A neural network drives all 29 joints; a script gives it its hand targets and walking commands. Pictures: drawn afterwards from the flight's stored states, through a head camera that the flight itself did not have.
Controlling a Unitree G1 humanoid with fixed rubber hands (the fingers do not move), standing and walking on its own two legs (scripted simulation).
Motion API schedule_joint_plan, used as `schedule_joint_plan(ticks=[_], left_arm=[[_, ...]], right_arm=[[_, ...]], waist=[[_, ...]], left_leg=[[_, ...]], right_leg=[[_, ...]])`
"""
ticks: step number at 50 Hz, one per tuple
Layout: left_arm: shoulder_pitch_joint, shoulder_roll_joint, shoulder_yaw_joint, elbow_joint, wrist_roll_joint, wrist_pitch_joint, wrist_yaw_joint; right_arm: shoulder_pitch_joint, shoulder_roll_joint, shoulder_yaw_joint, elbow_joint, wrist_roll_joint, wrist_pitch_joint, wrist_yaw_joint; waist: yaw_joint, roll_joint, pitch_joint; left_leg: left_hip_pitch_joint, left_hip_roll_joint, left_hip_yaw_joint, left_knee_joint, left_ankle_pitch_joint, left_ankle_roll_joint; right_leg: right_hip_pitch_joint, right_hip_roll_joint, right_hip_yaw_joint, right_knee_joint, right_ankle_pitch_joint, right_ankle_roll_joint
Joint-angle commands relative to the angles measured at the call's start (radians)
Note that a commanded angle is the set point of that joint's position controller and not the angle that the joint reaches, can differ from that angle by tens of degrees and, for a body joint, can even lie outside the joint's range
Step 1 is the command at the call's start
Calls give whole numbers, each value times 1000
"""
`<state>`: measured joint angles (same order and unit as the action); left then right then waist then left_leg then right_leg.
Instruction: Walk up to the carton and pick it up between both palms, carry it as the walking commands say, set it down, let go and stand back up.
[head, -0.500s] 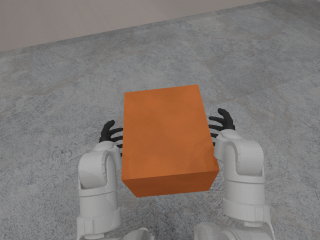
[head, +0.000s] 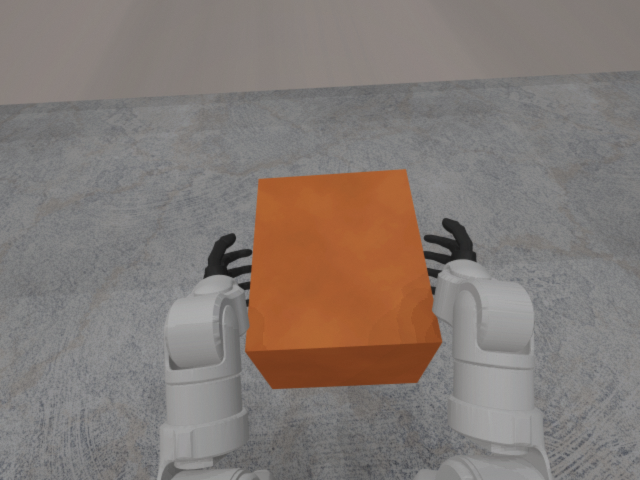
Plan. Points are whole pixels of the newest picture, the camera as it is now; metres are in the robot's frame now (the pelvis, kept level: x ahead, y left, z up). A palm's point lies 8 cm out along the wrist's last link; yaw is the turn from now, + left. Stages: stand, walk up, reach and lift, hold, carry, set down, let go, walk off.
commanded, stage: carry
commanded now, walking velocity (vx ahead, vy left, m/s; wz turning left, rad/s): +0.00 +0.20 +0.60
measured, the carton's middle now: (338, 281) +0.35 -0.02 +0.04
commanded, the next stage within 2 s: none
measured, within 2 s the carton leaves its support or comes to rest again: neither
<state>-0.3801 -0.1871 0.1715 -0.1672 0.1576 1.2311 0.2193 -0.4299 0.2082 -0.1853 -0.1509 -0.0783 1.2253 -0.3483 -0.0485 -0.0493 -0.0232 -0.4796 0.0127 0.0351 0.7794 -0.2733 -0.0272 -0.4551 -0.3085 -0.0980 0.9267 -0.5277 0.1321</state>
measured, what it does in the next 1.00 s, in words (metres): walks backwards: right foot, then left foot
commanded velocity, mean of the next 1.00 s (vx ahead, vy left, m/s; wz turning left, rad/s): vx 0.00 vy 0.01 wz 0.04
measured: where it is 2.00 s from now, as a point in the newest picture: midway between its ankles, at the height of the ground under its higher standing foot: outside the picture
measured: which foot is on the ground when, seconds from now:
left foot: down 0.00-0.22, up 0.24-0.36, down 0.38-0.72, up 0.74-0.86, down 0.88-1.00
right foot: up 0.00-0.16, down 0.18-0.38, up 0.40-0.66, down 0.68-0.98, up 1.00-1.00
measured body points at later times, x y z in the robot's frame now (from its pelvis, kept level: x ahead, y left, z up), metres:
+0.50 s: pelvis -0.10 +0.13 +0.01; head -0.09 +0.13 +0.46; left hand +0.18 +0.32 +0.09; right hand +0.24 +0.04 +0.11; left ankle -0.01 +0.19 -0.70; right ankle -0.05 -0.03 -0.67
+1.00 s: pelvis -0.22 +0.20 +0.02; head -0.27 +0.21 +0.47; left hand +0.05 +0.39 +0.08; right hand +0.09 +0.10 +0.09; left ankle -0.14 +0.27 -0.70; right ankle -0.16 +0.04 -0.69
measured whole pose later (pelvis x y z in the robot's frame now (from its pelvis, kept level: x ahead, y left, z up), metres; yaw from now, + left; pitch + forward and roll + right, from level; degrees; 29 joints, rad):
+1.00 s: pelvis -0.22 +0.20 +0.02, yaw +7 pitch -1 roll -1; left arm -0.29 -0.16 0.19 0.03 0.18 1.04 0.15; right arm -0.32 0.17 -0.14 0.08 -0.14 1.02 -0.16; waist -0.01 -0.01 -0.10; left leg -0.44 -0.06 0.05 0.64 -0.18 0.09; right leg -0.40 -0.06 0.03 0.74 -0.43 0.03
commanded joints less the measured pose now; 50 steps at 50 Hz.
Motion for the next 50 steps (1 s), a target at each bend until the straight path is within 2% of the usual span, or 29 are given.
schedule_joint_plan(ticks=[1, 5, 8, 9, 11, 12, 13, 16, 17, 18, 19, 20, 21, 23, 30, 33, 34, 35, 36, 37, 38, 39, 40, 42, 43, 44, 45, 47, 50], left_arm=[[-655, -1039, -678, -79, -477, -21, -384], [-783, -1033, -719, -222, -562, -41, -379], [-754, -1032, -713, -213, -572, -23, -383], [-739, -1026, -709, -207, -578, -18, -392], [-657, -1028, -665, -103, -540, -29, -401], [-666, -1040, -662, -86, -532, -30, -404], [-694, -1046, -650, -123, -534, -27, -403], [-660, -1046, -664, -124, -520, -26, -391], [-634, -1018, -651, -97, -498, -21, -384], [-616, -1009, -654, -99, -488, -24, -375], [-575, -1019, -666, -95, -477, -18, -375], [-550, -993, -653, -72, -457, -16, -379], [-487, -1005, -642, -33, -447, -16, -377], [-581, -1038, -676, -68, -486, -28, -381], [-710, -1034, -712, -110, -517, -21, -369], [-605, -1005, -611, 69, -437, -46, -376], [-599, -999, -617, 34, -439, -69, -372], [-563, -950, -486, 205, -330, -127, -369], [-653, -1065, -694, -189, -484, -127, -361], [-705, -1081, -705, -222, -493, -116, -362], [-757, -1074, -699, -253, -497, -93, -365], [-699, -983, -508, 77, -346, -123, -367], [-681, -992, -578, 28, -385, -124, -374], [-501, -874, -373, 334, -193, -216, -364], [-496, -849, -336, 380, -153, -275, -367], [-493, -885, -416, 288, -205, -294, -371], [-536, -950, -545, 86, -317, -269, -378], [-618, -1028, -684, -111, -434, -231, -383], [-515, -918, -484, 229, -277, -272, -373]], right_arm=[[-513, 1046, 636, 83, 386, 12, 528], [-548, 1044, 619, -23, 383, -27, 502], [-517, 1030, 605, -38, 345, -31, 468], [-507, 1042, 621, -20, 343, -29, 461], [-574, 1012, 639, -92, 349, -24, 464], [-656, 1027, 688, -167, 360, -25, 460], [-714, 1038, 695, -208, 386, -36, 449], [-643, 1017, 702, -191, 405, -36, 448], [-560, 1001, 682, -114, 395, -24, 458], [-544, 999, 674, -87, 404, -18, 468], [-494, 992, 661, -54, 406, -17, 476], [-418, 1023, 639, 29, 392, -13, 487], [-477, 1008, 655, -37, 392, -17, 495], [-500, 1033, 650, -32, 395, -17, 503], [-541, 1065, 611, 48, 379, -22, 512], [-557, 1026, 553, 128, 326, -54, 514], [-569, 1008, 565, 100, 317, -75, 513], [-517, 971, 435, 323, 217, -118, 523], [-635, 1025, 660, -88, 413, -95, 529], [-687, 1034, 705, -157, 430, -85, 531], [-713, 1058, 718, -185, 455, -76, 518], [-524, 995, 487, 243, 276, -113, 511], [-549, 999, 550, 129, 309, -127, 500], [-468, 874, 391, 375, 172, -222, 515], [-460, 851, 363, 412, 147, -275, 524], [-453, 886, 444, 311, 198, -292, 526], [-475, 964, 596, 119, 294, -269, 529], [-504, 1046, 701, -40, 359, -235, 519], [-389, 899, 461, 283, 159, -283, 506]], waist=[[18, 255, -413], [35, 347, -558], [59, 290, -597], [79, 163, -609], [80, -353, -487], [72, -330, -432], [57, -153, -418], [43, -171, -466], [27, -167, -512], [23, -40, -534], [26, 241, -579], [39, 365, -579], [33, 221, -599], [35, 132, -556], [43, 231, -464], [57, 266, -459], [76, 181, -513], [95, 37, -540], [88, -312, -514], [51, -252, -398], [36, -125, -356], [27, -71, -345], [26, -39, -339], [27, 169, -448], [41, 260, -431], [42, 322, -412], [40, 234, -403], [33, 147, -361], [36, 188, -360]], left_leg=[[375, 210, -336, -226, 910, 241], [400, 179, -314, -230, 647, 212], [342, 202, -326, -244, 470, 194], [191, 162, -283, -235, 262, 137], [-124, -79, -28, 270, -245, 19], [-156, 11, -138, 427, -230, 39], [-125, 20, -103, 330, -200, 33], [46, 0, -32, -141, -109, 27], [190, -26, -7, -308, -11, 33], [351, 33, -142, -425, 180, 35], [573, 262, -413, -374, 650, 98], [573, 351, -456, -349, 902, 170], [489, 303, -345, -319, 838, 205], [487, 264, -347, -363, 545, 143], [311, 228, -313, -621, -161, 21], [287, 167, -212, -695, -117, -113], [276, 77, -102, -649, -63, -199], [188, -43, 45, -430, -33, -332], [227, -79, 27, 170, -162, -240], [233, 60, -130, 297, -120, -90], [206, 25, -106, 300, -123, -49], [148, 4, -106, 234, -148, -8], [87, 13, -111, 4, -126, 32], [298, 28, -99, -416, 250, 43], [373, 181, -353, -438, 425, 74], [369, 262, -472, -453, 427, 135], [318, 295, -427, -438, 354, 190], [185, 231, -400, -490, -15, 149], [147, 241, -447, -633, -423, 84]], right_leg=[[-200, 192, 7, 312, -189, -2], [-63, 237, 4, 14, -28, -47], [114, 248, 26, -225, 60, -100], [317, 202, 84, -429, 155, -136], [302, -208, 636, -653, 202, -390], [249, -219, 604, -594, 318, -415], [296, -114, 376, -520, 462, -344], [352, 15, 159, -362, 825, -232], [320, 59, 95, -282, 739, -196], [196, 108, 57, -191, 498, -125], [-42, 188, 23, -68, 31, -54], [-100, 205, 44, 1, -169, -44], [-34, 206, 84, 70, -162, -62], [-96, 241, 86, 104, -79, -75], [96, 296, 26, -146, -7, -119], [319, 347, -43, -493, 9, -171], [488, 326, -41, -650, 49, -197], [587, 176, 86, -699, -28, -271], [284, -68, 411, -680, -84, -390], [36, -98, 409, -669, -56, -370], [-34, -61, 331, -683, -37, -328], [16, -15, 197, -634, 50, -262], [139, 75, 96, -503, 217, -207], [200, 187, 92, -312, 296, -135], [86, 245, 86, -203, 134, -88], [10, 263, 89, -166, 17, -72], [31, 243, 109, -152, -2, -79], [105, 283, 87, -170, 82, -95], [99, 311, 93, -51, 65, -140]])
